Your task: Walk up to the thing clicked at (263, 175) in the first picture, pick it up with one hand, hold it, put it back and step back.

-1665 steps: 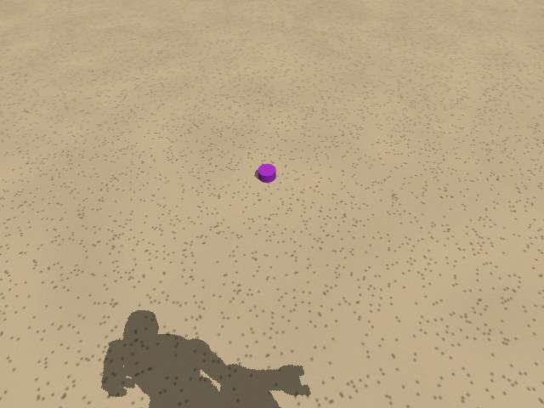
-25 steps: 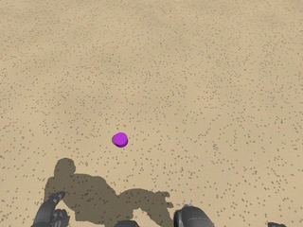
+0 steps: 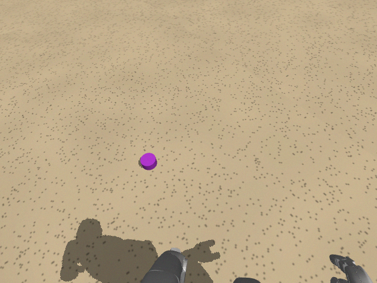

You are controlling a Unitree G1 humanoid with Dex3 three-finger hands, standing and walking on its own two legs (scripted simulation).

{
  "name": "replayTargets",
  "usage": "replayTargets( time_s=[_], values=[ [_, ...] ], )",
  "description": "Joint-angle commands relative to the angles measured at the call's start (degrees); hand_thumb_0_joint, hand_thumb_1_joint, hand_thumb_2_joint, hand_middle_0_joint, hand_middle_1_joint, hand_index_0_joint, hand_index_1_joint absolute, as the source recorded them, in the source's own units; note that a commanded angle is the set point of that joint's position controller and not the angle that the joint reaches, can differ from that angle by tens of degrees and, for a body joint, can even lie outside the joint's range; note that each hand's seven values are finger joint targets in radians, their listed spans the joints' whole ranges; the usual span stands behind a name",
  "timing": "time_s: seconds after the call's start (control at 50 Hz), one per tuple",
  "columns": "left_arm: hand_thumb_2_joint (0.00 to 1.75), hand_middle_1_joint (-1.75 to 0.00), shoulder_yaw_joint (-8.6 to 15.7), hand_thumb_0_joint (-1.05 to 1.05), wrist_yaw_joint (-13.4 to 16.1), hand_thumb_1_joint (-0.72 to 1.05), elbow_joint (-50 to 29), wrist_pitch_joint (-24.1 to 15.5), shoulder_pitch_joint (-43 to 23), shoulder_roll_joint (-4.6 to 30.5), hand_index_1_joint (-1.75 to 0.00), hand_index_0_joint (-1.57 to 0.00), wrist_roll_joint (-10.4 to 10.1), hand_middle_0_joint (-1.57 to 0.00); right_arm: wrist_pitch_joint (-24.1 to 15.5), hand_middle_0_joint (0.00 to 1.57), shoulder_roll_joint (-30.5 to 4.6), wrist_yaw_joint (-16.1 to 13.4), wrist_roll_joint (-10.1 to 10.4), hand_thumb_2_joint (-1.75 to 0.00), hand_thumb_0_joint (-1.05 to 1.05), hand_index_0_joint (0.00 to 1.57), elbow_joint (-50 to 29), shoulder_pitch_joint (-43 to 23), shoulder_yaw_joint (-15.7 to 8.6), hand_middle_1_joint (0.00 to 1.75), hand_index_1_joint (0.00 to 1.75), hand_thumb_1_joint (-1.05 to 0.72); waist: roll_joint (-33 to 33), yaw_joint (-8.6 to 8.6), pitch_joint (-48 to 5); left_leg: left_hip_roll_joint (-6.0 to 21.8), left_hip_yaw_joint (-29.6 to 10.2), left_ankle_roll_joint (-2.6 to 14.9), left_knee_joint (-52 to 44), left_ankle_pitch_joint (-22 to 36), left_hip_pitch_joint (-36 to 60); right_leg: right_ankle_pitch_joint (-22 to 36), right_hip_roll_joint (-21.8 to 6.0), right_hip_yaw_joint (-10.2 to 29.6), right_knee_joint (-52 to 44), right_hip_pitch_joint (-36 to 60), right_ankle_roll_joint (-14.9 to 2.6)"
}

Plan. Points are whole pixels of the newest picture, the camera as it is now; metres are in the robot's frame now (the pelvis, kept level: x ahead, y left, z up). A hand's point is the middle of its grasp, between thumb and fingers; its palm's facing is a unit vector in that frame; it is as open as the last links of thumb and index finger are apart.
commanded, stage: step back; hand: left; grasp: from above
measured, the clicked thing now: (148, 161) +0.81 +0.34 -0.73
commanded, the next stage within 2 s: stand in 1.54 s
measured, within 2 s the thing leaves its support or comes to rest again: neither
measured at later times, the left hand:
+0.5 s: hand out of the picture -0.10 +0.27 -0.14, palm faces +0.06 -0.92 -0.38, open 7.4 cm
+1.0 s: hand out of the picture -0.18 +0.27 -0.14, palm faces +0.06 -0.92 -0.38, open 7.4 cm
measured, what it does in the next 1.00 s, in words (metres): walks backwards: left foot, then right foot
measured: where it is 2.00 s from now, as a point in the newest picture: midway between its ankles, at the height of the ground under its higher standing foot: outside the picture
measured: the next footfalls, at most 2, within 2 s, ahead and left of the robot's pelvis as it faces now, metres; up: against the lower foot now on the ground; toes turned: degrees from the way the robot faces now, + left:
left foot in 0.24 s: -0.13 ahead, +0.13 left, +0.00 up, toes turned +5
right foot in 0.56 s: -0.14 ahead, -0.14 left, +0.00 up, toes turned +2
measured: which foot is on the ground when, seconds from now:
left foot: up 0.00-0.22, down 0.24-1.00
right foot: down 0.00-0.26, up 0.28-0.54, down 0.56-1.00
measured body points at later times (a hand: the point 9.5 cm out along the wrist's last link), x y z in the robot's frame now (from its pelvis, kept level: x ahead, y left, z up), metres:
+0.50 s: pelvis -0.18 -0.01 +0.00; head -0.13 +0.01 +0.45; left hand -0.10 +0.32 -0.12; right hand -0.05 -0.31 -0.10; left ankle -0.13 +0.12 -0.72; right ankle -0.20 -0.14 -0.68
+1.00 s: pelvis -0.22 -0.01 +0.01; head -0.21 +0.00 +0.46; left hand -0.19 +0.32 -0.12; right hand -0.14 -0.31 -0.11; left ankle -0.21 +0.12 -0.72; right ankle -0.22 -0.13 -0.70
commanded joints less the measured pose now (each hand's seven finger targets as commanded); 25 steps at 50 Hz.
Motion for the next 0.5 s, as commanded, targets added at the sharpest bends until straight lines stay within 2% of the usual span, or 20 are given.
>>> replayTargets(
  time_s=[0.0,0.04,0.06,0.1,0.14,0.16,0.18,0.2,0.22,0.24,0.26,0.28,0.3,0.32,0.34,0.36,0.4,0.44,0.46,0.48],
  values=[
    [0.90,-0.30,4.95,0.00,1.97,0.90,-8.85,-2.42,-9.81,15.23,-0.30,-0.20,0.47,-0.20,-1.92,0.20,-10.94,-0.69,0.76,-0.90,0.00,0.20,-2.03,4.81,-2.53,0.30,0.30,-0.90,-9.61,-3.34,-6.11,-3.36,-1.91,-0.61,13.49,0.57,4.35,12.81,-11.92,9.85,-16.30,-5.14,-9.21],
    [0.90,-0.30,4.73,0.00,2.29,0.90,-8.62,-2.30,-6.88,14.70,-0.30,-0.20,0.49,-0.20,-1.92,0.20,-10.41,-0.79,0.56,-0.90,0.00,0.20,-2.29,4.83,-2.04,0.30,0.30,-0.90,-10.66,-1.28,-7.96,-1.95,-0.87,-1.29,8.17,-2.11,1.90,17.81,-13.09,9.37,-14.27,3.62,-9.92],
    [0.90,-0.30,4.67,0.00,2.57,0.90,-8.08,-2.10,-4.48,14.43,-0.30,-0.20,0.45,-0.20,-2.11,0.20,-9.85,-0.79,0.37,-0.90,0.00,0.20,-2.90,3.09,-1.81,0.30,0.30,-0.90,-10.93,0.33,-8.17,-1.31,0.29,-1.31,3.37,-4.22,0.15,20.92,-13.82,9.99,-13.25,8.42,-10.33],
    [0.90,-0.30,4.80,0.00,3.02,0.90,-7.99,-1.77,-3.14,15.76,-0.30,-0.20,0.38,-0.20,-2.16,0.20,-9.30,-0.78,-0.24,-0.90,0.00,0.20,-3.70,1.86,-1.65,0.30,0.30,-0.90,-12.77,1.50,-8.72,0.90,1.70,-1.03,-3.89,-6.71,2.25,26.82,-16.47,11.29,-12.08,10.65,-11.33],
    [0.90,-0.30,4.59,0.00,3.10,0.90,-8.21,-1.48,-3.55,16.18,-0.30,-0.20,0.01,-0.20,-2.11,0.20,-9.37,-0.47,-0.32,-0.90,0.00,0.20,-2.99,3.95,-1.89,0.30,0.30,-0.90,-13.09,1.04,-9.99,2.05,3.99,-0.25,-12.49,-5.58,6.72,29.89,-16.44,11.16,-10.38,10.65,-10.61],
    [0.90,-0.30,4.33,0.00,3.02,0.90,-8.48,-1.26,-4.95,16.32,-0.30,-0.20,-0.18,-0.20,-2.07,0.20,-9.40,-0.31,-0.53,-0.90,0.00,0.20,-2.20,5.98,-2.09,0.30,0.30,-0.90,-13.73,-0.05,-11.21,2.63,4.98,0.57,-17.29,-3.78,9.51,29.49,-15.92,10.74,-9.43,9.78,-9.89],
    [0.90,-0.30,4.19,0.00,2.83,0.90,-8.85,-0.93,-7.13,16.93,-0.30,-0.20,-0.56,-0.20,-2.01,0.20,-9.59,-0.12,-0.49,-0.90,0.00,0.20,-0.78,9.79,-2.42,0.30,0.30,-0.90,-13.41,-2.00,-12.77,2.74,6.45,1.50,-23.37,1.02,14.62,26.99,-15.24,9.47,-7.96,7.19,-8.64],
    [0.90,-0.30,3.68,0.00,2.56,0.90,-8.84,-0.51,-7.37,16.47,-0.30,-0.20,-1.02,-0.20,-2.14,0.20,-9.73,0.01,-0.29,-0.90,0.00,0.20,0.91,12.39,-2.76,0.30,0.30,-0.90,-10.74,-3.38,-13.85,1.88,8.38,2.20,-31.50,7.58,18.90,22.38,-13.24,7.55,-5.65,5.42,-6.80],
    [0.90,-0.30,2.72,0.00,2.47,0.90,-9.02,-0.27,-6.34,14.42,-0.30,-0.20,-1.02,-0.20,-2.26,0.20,-11.44,0.03,-1.07,-0.90,0.00,0.20,0.79,12.11,-3.44,0.30,0.30,-0.90,-5.79,-3.62,-12.85,6.19,0.74,3.79,-35.20,10.87,21.57,15.62,-10.62,6.21,-1.49,-1.04,-3.73],
    [0.90,-0.30,2.07,0.00,2.27,0.90,-9.44,-0.36,-5.27,11.65,-0.30,-0.20,-1.36,-0.20,-2.30,0.20,-16.49,0.21,-1.83,-0.90,0.00,0.20,-0.28,9.62,-4.36,0.30,0.30,-0.90,8.86,-2.59,-11.96,19.78,-17.72,9.50,-37.83,19.09,24.54,-1.47,-1.59,-0.81,10.01,-12.84,-0.28],
    [0.90,-0.30,3.49,0.00,3.16,0.90,-10.19,-0.41,-10.91,14.04,-0.30,-0.20,-1.46,-0.20,-2.12,0.20,-21.57,0.72,-1.35,-0.90,0.00,0.20,-2.01,6.44,-5.01,0.30,0.30,-0.90,13.78,-5.76,-10.73,27.64,-24.96,18.45,-41.10,23.80,12.91,-18.45,2.74,0.66,21.53,-9.91,0.94],
    [0.90,-0.30,3.82,0.00,3.33,0.90,-9.01,-0.04,-12.46,14.43,-0.30,-0.20,-0.81,-0.20,-2.62,0.20,-19.17,0.47,-1.80,-0.90,0.00,0.20,-2.09,4.21,-4.78,0.30,0.30,-0.90,7.81,-5.02,-8.56,26.03,-21.67,18.19,-39.43,27.95,9.00,-17.17,3.61,6.86,29.54,-7.80,0.39],
    [0.90,-0.30,3.78,0.00,3.18,0.90,-7.92,0.11,-10.80,13.20,-0.30,-0.20,-1.69,-0.20,-2.88,0.20,-15.92,0.00,-1.72,-0.90,0.00,0.20,-2.17,1.45,-3.34,0.30,0.30,-0.90,3.92,-2.91,-8.55,22.26,-14.65,16.29,-36.60,34.92,10.83,-13.98,5.35,9.36,34.27,-9.05,-0.05],
    [0.90,-0.30,3.43,0.00,3.07,0.90,-6.35,0.24,-7.05,12.68,-0.30,-0.20,-2.25,-0.20,-2.97,0.20,-14.81,-0.39,-1.85,-0.90,0.00,0.20,-2.65,-0.88,-2.67,0.30,0.30,-0.90,3.61,-0.77,-8.46,19.88,-10.34,14.68,-34.83,36.63,11.90,-11.62,5.94,9.31,37.02,-10.47,-0.21],
    [0.90,-0.30,3.52,0.00,2.88,0.90,-5.29,0.26,-4.33,13.34,-0.30,-0.20,-2.25,-0.20,-2.98,0.20,-14.10,-0.61,-1.39,-0.90,0.00,0.20,-3.29,-2.49,-2.41,0.30,0.30,-0.90,4.80,0.57,-7.60,19.29,-7.37,14.11,-33.79,35.19,11.03,-9.48,5.39,8.15,36.92,-9.72,0.02],
    [0.90,-0.30,3.74,0.00,2.58,0.90,-4.55,0.01,-2.80,13.49,-0.30,-0.20,-2.02,-0.20,-2.99,0.20,-13.26,-0.55,-1.41,-0.90,0.00,0.20,-3.42,-2.85,-2.31,0.30,0.30,-0.90,5.54,0.85,-7.56,18.21,-6.01,14.00,-33.22,32.06,12.71,-8.75,4.57,6.78,34.03,-9.32,0.41],
    [0.90,-0.30,3.35,0.00,1.72,0.90,-4.39,-0.83,-3.64,11.91,-0.30,-0.20,-1.17,-0.20,-3.26,0.20,-11.73,-0.29,-1.50,-0.90,0.00,0.20,-2.48,1.00,-2.48,0.30,0.30,-0.90,6.22,-1.82,-8.51,16.21,-5.85,13.08,-33.98,20.52,19.45,-8.19,3.55,4.72,22.26,-9.97,1.49],
    [0.90,-0.30,2.91,0.00,0.92,0.90,-4.79,-1.86,-5.15,12.12,-0.30,-0.20,-0.79,-0.20,-3.59,0.20,-12.78,-0.09,-1.54,-0.90,0.00,0.20,-1.70,3.58,-3.06,0.30,0.30,-0.90,7.51,-4.20,-9.99,17.13,-7.81,13.23,-35.36,6.73,24.25,-9.99,1.98,2.68,9.37,-9.01,1.77],
    [0.90,-0.30,2.76,0.00,0.69,0.90,-4.34,-2.35,-5.14,12.07,-0.30,-0.20,-0.74,-0.20,-3.51,0.20,-13.55,0.15,-1.72,-0.90,0.00,0.20,-1.57,4.09,-3.33,0.30,0.30,-0.90,8.59,-4.58,-11.01,17.69,-8.35,13.06,-35.60,2.17,24.48,-11.63,1.41,0.80,2.93,-6.33,1.27],
    [0.90,-0.30,2.59,0.00,0.71,0.90,-3.00,-2.82,-3.45,11.68,-0.30,-0.20,-0.81,-0.20,-3.23,0.20,-14.05,0.28,-1.87,-0.90,0.00,0.20,-1.68,2.80,-3.48,0.30,0.30,-0.90,9.67,-3.87,-11.30,17.95,-7.65,12.72,-35.26,0.75,21.73,-11.21,1.32,-0.19,-3.52,-1.95,0.50]
  ],
)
